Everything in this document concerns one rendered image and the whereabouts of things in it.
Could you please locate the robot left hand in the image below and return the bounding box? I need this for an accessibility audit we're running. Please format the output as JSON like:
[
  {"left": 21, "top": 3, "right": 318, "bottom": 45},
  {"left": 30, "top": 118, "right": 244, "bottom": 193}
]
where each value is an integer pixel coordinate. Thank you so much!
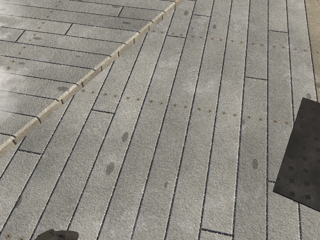
[{"left": 34, "top": 229, "right": 79, "bottom": 240}]

